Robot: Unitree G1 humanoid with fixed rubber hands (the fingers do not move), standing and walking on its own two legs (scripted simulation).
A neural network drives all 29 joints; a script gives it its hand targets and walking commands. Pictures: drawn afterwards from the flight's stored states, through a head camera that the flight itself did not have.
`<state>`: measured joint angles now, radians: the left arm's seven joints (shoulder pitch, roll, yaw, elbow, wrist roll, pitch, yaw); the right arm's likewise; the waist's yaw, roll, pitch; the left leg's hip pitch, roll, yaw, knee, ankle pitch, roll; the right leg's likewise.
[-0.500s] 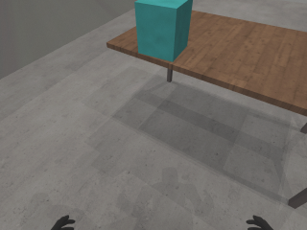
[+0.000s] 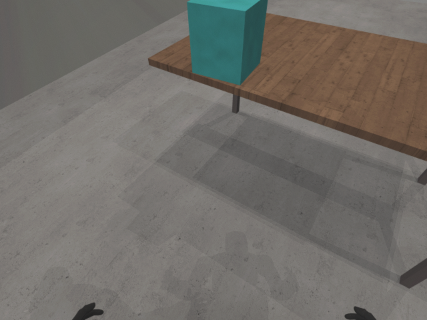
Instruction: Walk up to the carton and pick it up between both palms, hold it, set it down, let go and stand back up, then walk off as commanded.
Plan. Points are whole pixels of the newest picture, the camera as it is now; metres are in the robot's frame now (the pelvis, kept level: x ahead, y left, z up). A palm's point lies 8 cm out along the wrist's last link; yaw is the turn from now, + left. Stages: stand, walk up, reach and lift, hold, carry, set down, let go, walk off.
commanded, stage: stand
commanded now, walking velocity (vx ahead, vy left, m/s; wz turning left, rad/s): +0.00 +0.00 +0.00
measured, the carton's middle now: (227, 36) +1.06 -0.05 +0.08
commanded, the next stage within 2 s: walk up in 1.26 s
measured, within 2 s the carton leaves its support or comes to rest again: neither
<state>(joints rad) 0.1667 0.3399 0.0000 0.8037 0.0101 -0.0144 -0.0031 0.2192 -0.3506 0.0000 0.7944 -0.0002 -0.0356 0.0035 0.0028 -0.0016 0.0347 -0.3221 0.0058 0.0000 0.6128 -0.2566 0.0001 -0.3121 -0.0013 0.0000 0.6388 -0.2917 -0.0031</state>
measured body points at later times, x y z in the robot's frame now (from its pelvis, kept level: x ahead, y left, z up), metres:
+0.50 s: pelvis +0.00 +0.00 +0.00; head +0.00 -0.01 +0.45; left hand +0.13 +0.28 -0.10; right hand +0.11 -0.29 -0.11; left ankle +0.05 +0.13 -0.72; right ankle +0.03 -0.11 -0.72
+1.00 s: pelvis +0.00 +0.00 +0.01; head +0.00 -0.01 +0.46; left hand +0.12 +0.29 -0.10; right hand +0.10 -0.29 -0.11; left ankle +0.05 +0.13 -0.72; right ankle +0.03 -0.11 -0.72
